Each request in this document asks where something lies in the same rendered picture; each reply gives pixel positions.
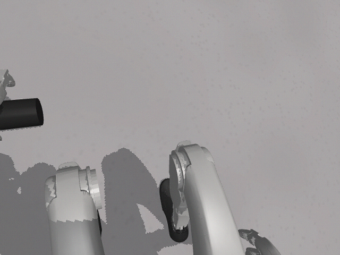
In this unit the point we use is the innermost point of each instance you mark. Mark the right robot foot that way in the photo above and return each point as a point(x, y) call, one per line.
point(167, 206)

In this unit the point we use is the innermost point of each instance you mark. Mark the left robot hand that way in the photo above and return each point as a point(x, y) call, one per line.
point(5, 81)

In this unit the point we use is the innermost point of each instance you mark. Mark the can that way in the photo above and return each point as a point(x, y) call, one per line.
point(21, 113)

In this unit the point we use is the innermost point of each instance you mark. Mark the right robot hand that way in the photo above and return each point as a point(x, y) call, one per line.
point(263, 245)

